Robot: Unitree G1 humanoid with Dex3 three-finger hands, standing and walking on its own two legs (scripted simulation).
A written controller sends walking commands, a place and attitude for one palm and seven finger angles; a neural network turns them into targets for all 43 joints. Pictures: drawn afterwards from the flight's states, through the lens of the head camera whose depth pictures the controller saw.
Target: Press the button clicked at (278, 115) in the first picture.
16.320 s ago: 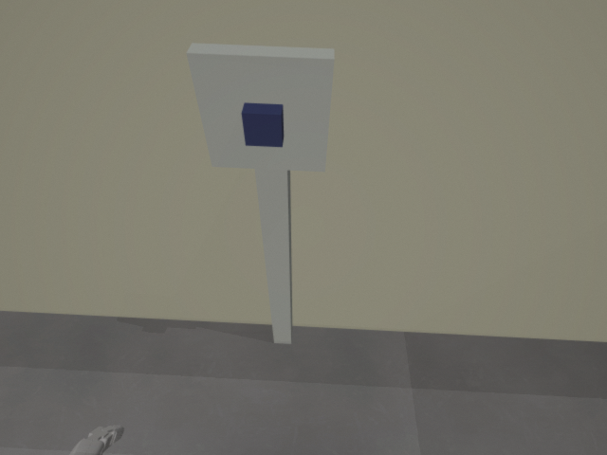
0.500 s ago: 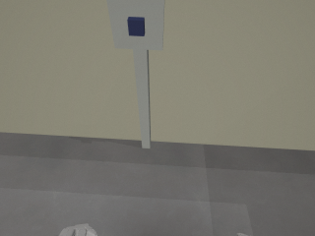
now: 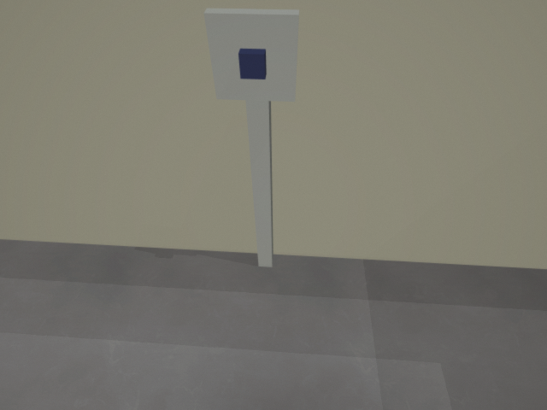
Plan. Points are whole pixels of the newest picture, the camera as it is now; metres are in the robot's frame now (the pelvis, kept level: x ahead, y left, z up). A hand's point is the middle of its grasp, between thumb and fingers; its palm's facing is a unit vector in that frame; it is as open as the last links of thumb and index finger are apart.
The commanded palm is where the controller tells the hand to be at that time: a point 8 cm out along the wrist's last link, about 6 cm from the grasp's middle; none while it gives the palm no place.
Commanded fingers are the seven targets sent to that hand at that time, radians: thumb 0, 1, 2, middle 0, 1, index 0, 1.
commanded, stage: let the arm hang, fingers relaxed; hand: left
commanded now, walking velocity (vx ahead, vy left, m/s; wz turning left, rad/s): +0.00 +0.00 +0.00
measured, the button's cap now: (253, 63) +0.77 +0.09 +0.14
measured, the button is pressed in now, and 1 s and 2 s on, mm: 0 0 0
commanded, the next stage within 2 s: stand and wait in 0.36 s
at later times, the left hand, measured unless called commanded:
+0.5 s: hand out of the picture +0.01 +0.16 -0.18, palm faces +0.04 -0.98 -0.19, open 7.3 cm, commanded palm none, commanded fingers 0.00 0.90 0.90 -0.20 -0.30 -0.20 -0.30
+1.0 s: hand out of the picture +0.05 +0.18 -0.17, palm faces +0.02 -0.97 -0.24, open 7.4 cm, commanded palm none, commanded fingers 0.00 0.90 0.90 -0.20 -0.30 -0.20 -0.30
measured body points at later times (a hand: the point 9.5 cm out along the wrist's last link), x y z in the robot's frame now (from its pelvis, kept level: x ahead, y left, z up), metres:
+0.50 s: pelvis +0.01 -0.01 +0.00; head +0.02 -0.02 +0.45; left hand +0.01 +0.21 -0.16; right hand -0.01 -0.21 -0.17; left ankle +0.00 +0.10 -0.74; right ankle +0.04 -0.12 -0.74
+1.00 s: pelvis +0.02 -0.02 +0.00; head +0.04 -0.02 +0.45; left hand +0.05 +0.23 -0.15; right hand +0.02 -0.26 -0.16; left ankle +0.00 +0.10 -0.74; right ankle +0.04 -0.12 -0.74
